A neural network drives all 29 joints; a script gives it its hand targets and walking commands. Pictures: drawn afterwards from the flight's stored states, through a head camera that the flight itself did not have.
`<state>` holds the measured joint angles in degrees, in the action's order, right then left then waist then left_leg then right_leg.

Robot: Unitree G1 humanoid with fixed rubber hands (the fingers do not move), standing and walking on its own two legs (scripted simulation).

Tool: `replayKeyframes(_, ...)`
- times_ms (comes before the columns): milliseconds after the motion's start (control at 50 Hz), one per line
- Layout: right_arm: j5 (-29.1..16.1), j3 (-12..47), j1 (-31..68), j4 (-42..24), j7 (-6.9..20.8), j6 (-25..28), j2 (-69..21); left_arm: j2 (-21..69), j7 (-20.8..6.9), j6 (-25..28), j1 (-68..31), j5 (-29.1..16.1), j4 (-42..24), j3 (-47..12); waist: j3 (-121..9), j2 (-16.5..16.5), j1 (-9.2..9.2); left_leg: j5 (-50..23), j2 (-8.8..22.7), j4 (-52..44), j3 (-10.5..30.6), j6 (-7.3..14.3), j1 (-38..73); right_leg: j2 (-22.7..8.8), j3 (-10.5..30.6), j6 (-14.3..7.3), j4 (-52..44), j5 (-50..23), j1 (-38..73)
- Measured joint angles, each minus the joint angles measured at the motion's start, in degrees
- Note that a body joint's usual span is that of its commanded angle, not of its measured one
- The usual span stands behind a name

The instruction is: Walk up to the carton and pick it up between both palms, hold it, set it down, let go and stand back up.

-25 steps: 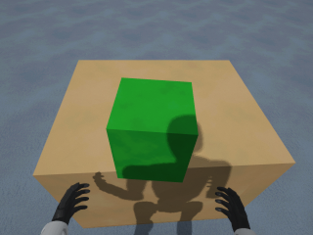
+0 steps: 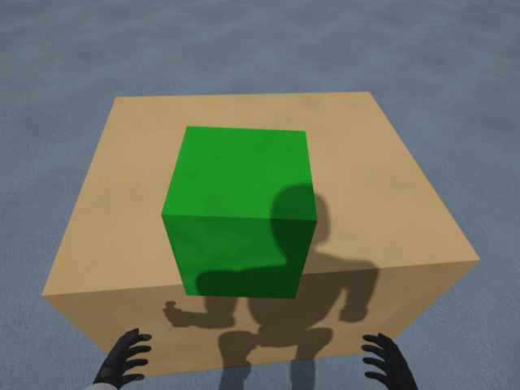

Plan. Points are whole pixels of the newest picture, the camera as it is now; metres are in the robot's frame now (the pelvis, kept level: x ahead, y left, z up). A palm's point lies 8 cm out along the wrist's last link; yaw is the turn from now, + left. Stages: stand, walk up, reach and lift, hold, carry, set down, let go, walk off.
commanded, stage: set down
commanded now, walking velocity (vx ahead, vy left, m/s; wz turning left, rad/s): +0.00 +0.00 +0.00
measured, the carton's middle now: (243, 216) +0.41 +0.05 +0.02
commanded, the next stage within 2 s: let go in 0.06 s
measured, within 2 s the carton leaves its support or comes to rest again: neither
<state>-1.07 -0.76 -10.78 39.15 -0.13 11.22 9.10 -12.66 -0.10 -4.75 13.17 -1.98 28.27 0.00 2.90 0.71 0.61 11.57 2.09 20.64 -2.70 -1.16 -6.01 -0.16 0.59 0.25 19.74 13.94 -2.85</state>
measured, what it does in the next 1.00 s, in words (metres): stands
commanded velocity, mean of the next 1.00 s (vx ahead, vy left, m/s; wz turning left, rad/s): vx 0.00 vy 0.00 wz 0.00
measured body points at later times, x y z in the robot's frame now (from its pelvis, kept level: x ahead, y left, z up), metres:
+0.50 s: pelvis +0.00 +0.00 +0.00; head +0.00 +0.01 +0.45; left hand +0.17 +0.22 -0.09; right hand +0.16 -0.23 -0.09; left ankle +0.00 +0.13 -0.75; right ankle -0.03 -0.12 -0.75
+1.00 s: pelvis -0.02 +0.00 -0.01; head -0.02 +0.00 +0.44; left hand -0.01 +0.26 -0.15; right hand +0.01 -0.24 -0.16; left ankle +0.00 +0.13 -0.75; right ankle -0.03 -0.12 -0.75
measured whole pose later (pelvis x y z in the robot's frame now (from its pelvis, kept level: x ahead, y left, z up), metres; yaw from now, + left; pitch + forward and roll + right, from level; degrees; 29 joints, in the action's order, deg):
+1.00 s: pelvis -0.02 +0.00 -0.01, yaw +4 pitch +0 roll -1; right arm 1.7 -2.0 -19.5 57.8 0.8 -0.1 11.6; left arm -12.5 1.3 0.1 21.3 1.7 50.8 2.1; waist -0.6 -0.3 0.4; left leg 12.7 1.0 27.7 1.2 -0.8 -14.6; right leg -1.3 -3.5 0.5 25.8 16.0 -9.3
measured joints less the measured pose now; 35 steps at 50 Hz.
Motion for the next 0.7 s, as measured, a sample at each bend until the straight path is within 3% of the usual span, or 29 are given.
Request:
replayKeyframes(280, 1.58, -0.88, 1.26, 5.52, 1.15, 2.22, 0.89, 1.02, 0.59, -0.95, -1.54, 1.97, 2.68, 0.11, 0.20, 0.00, -0.67, 0.56, 0.15, 0.86, -0.45, 0.06, -0.47, 0.07, 0.34, 0.09, 0.72, 0.23, -0.65)
replayKeyframes(580, 1.85, -1.63, 1.74, 5.19, 1.59, 1.75, 1.55, 1.60, 0.80, -1.16, -2.52, 2.02, 2.96, -0.40, 0.32, -0.17, -0.93, 0.89, 0.15, 1.67, -0.72, 0.13, -0.29, 0.00, 0.50, 0.15, 1.93, 0.61, -0.84)
replayKeyframes(640, 2.31, -1.41, 0.49, 4.84, 1.34, -4.19, 2.40, 1.48, 0.00, 1.92, -2.16, 4.73, 4.77, -0.11, -1.74, -0.79, -0.74, 1.74, 0.36, 4.49, 0.16, 0.18, -3.89, 0.16, -0.35, 0.22, 3.60, 1.21, -3.52)
replayKeyframes(700, 2.58, -1.47, -1.63, 6.78, 1.60, -8.91, 3.06, 0.97, -0.25, 3.85, -0.81, 4.70, 6.93, 0.65, -3.26, -1.17, -0.27, 2.86, 0.28, 7.35, 1.25, 0.15, -6.76, 0.08, -1.41, 0.16, 5.90, 2.38, -5.70)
